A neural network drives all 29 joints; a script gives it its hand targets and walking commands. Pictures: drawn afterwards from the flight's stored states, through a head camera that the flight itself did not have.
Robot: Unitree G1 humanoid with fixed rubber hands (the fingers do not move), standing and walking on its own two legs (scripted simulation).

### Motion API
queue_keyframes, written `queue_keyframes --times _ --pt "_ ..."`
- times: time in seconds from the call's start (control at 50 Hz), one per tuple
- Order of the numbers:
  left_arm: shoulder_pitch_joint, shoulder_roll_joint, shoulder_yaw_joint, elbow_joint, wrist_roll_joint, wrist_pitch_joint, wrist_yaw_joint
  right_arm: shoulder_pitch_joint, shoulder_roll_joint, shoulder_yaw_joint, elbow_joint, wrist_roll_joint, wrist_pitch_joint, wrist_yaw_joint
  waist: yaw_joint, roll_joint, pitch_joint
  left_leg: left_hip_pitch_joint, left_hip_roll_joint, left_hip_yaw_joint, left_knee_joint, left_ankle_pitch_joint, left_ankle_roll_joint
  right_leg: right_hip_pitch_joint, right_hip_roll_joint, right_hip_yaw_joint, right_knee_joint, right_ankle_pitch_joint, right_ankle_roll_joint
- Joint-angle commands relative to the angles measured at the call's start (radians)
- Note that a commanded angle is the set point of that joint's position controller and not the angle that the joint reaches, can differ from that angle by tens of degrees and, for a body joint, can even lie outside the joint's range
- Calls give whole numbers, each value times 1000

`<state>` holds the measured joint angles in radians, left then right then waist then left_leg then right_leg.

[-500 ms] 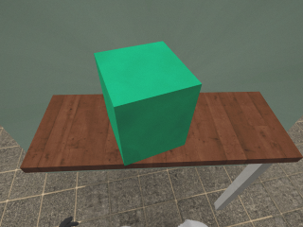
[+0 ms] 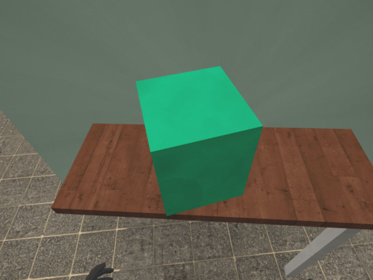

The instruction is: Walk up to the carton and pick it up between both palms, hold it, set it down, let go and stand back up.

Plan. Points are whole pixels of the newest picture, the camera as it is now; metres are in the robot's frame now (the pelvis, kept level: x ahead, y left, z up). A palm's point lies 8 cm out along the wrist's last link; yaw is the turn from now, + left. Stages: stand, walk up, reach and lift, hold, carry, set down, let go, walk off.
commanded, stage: walk up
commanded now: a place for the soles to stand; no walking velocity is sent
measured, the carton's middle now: (192, 142) +0.41 +0.01 +0.06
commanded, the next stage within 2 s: reach and lift in 1.10 s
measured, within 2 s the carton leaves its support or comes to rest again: neither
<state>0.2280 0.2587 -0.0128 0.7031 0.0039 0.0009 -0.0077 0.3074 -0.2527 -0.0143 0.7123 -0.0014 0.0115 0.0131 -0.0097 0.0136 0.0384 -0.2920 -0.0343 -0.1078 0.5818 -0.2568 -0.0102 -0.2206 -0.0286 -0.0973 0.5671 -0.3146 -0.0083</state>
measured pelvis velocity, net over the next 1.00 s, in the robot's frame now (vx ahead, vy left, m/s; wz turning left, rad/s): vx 0.01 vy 0.03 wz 0.13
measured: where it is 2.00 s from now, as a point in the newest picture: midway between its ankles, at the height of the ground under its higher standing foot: outside the picture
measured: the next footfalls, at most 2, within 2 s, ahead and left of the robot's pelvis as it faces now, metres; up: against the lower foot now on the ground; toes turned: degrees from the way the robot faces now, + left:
none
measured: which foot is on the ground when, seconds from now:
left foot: down 0.00-1.00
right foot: down 0.00-1.00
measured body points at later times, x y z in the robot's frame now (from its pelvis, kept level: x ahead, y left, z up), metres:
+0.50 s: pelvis +0.01 +0.01 +0.00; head +0.02 +0.02 +0.45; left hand +0.09 +0.28 -0.12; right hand +0.13 -0.24 -0.11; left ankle +0.04 +0.13 -0.73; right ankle +0.00 -0.11 -0.73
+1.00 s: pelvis +0.01 +0.03 +0.00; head +0.03 +0.03 +0.45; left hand +0.04 +0.31 -0.12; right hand +0.16 -0.20 -0.12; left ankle +0.04 +0.12 -0.73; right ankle +0.00 -0.10 -0.73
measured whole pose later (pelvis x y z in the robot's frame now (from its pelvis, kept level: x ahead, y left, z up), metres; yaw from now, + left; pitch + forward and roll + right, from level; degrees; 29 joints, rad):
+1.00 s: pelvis +0.01 +0.03 +0.00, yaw +7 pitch -2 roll +0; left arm 0.35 0.27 0.00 0.73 0.01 0.01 0.03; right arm 0.25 -0.26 -0.02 0.70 -0.03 0.05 0.02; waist 0.01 0.03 0.07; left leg -0.28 -0.14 -0.16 0.60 -0.25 0.04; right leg -0.18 -0.03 -0.02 0.58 -0.36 0.02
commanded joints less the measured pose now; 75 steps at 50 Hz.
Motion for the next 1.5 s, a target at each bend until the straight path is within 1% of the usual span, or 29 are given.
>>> queue_keyframes --times 0.0,0.46,0.48,0.54,0.58,0.62,0.66,0.68,0.7,0.72,0.76,0.78,0.8,0.82,0.84,0.88,0.92,0.98,1.08,1.1,1.12,1.14,1.16,1.2,1.24,1.28,1.34,1.42,1.48 --pt "-14 161 50 -96 3 -17 10 26 -154 -53 -81 2 -25 -8 7 -31 -28 -5 70 -88 -70 190 45 0 -130 121 -162 47 -52" --pt "18 166 54 -78 8 -1 17 31 -171 -67 -105 0 -18 -14 11 19 -43 -73 45 -189 -70 205 75 76 -119 38 -94 39 -45" --pt "62 185 71 -69 23 -7 30 20 -185 -73 -112 -16 -7 -4 16 47 -36 -100 14 -159 -17 212 79 103 -151 68 -117 15 -66" --pt "71 248 91 -51 34 -9 46 17 -143 -66 -136 -35 4 9 12 -81 4 -129 7 -47 110 112 24 83 -333 148 -194 105 -173" --pt "35 242 89 -61 34 -4 46 43 -140 -68 -136 -32 2 15 -6 -115 12 -108 26 -42 111 56 19 55 -358 126 -172 159 -196" --pt "29 225 80 -69 31 0 38 38 -169 -80 -142 -28 -8 17 -8 -64 3 -35 38 -92 29 172 31 -3 -283 60 -103 91 -140" --pt "3 167 68 -86 14 11 32 50 -215 -95 -128 -6 -12 14 -22 103 -9 -31 70 -271 -143 236 87 -12 -88 -32 83 -55 -35" --pt "36 131 60 -87 4 17 33 42 -226 -98 -126 1 -7 8 -20 164 -16 -37 117 -434 -232 139 148 -30 -9 -8 164 -205 1" --pt "54 131 60 -81 3 21 37 43 -219 -97 -126 -4 -1 1 -24 158 13 -27 143 -518 -265 69 191 -80 7 44 183 -328 7" --pt "88 134 60 -74 -1 19 38 26 -210 -95 -126 -13 6 -8 -13 144 24 8 162 -532 -260 77 226 -125 1 70 193 -344 4" --pt "169 135 58 -46 -12 0 42 -45 -184 -81 -131 -31 18 -26 28 105 -22 72 157 -444 -191 248 235 -100 -22 83 68 -193 -8" --pt "200 140 56 -41 -5 -14 44 -79 -192 -69 -130 -19 21 -25 67 97 -49 47 141 -348 -135 320 194 -4 -31 78 -56 -38 -11" --pt "205 155 60 -40 4 -29 46 -101 -164 -59 -131 -19 21 -18 73 64 -79 15 101 -263 -78 372 143 76 -63 107 -137 103 -21" --pt "196 187 67 -40 16 -38 49 -89 -136 -49 -130 -21 20 -11 58 21 -106 9 60 -180 -10 374 87 113 -121 162 -167 191 -39" --pt "149 230 79 -49 22 -38 51 -63 -121 -46 -128 -22 22 -6 22 -16 -92 -23 14 -116 24 266 47 109 -188 252 -178 202 -74" --pt "87 242 87 -60 19 -23 49 -2 -118 -45 -103 -27 26 -5 -18 -71 -53 17 11 -82 -2 80 27 42 -243 282 -165 197 -129" --pt "81 210 73 -76 10 -16 42 -13 -148 -55 -96 -29 15 0 -13 -101 -17 47 36 -124 -44 200 37 3 -183 224 -150 196 -96" --pt "112 189 70 -77 7 -12 40 -31 -169 -60 -83 -19 8 4 -2 -79 -24 66 53 -159 -60 291 53 -7 -111 172 -118 133 -57" --pt "157 170 70 -70 7 -10 41 -74 -166 -56 -79 -10 15 -4 20 -3 20 -15 66 -201 -141 128 62 13 -75 170 -105 21 -39" --pt "-422 248 127 -186 -34 89 61 -540 -55 -146 72 -137 -142 15 29 -15 -30 -114 93 98 -84 -83 -35 -225 0 14 1 -164 -34" --pt "-336 185 83 -194 -31 137 88 -454 -94 -170 153 -141 -191 50 6 10 45 -141 107 79 -117 -187 -32 -178 10 5 21 -140 -37" --pt "-330 174 84 -191 -22 160 92 -455 -105 -168 181 -139 -200 66 11 9 13 -128 116 76 -124 -198 -33 -167 6 -2 34 -132 -29" --pt "-279 157 83 -191 -15 179 93 -425 -117 -151 204 -125 -206 72 17 3 -17 -116 119 63 -119 -142 -37 -124 6 -12 47 -73 -25" --pt "-187 121 79 -224 2 207 91 -359 -158 -138 234 -96 -232 76 17 66 -113 -30 123 51 -158 -61 -48 -17 32 -37 15 19 -14" --pt "-106 88 70 -272 -5 219 97 -319 -189 -143 239 -66 -258 89 15 92 -192 102 110 58 -181 137 -65 36 65 -45 -37 94 -18" --pt "-28 61 76 -299 2 230 102 -292 -213 -126 222 -17 -270 102 30 94 -236 273 94 57 -172 311 -75 19 92 -42 -119 128 -30" --pt "7 54 101 -275 9 230 98 -292 -202 -82 150 9 -257 106 52 43 -211 301 42 97 -176 383 -56 48 90 -13 -197 157 -30" --pt "-73 81 150 -267 14 207 101 -342 -159 -52 3 -9 -240 96 105 -11 -124 202 8 151 -218 255 -20 64 77 30 -253 89 -15" --pt "-149 73 155 -306 16 173 116 -350 -121 -36 -62 -12 -234 96 118 -15 -54 151 9 177 -249 154 -5 53 60 60 -273 26 -14"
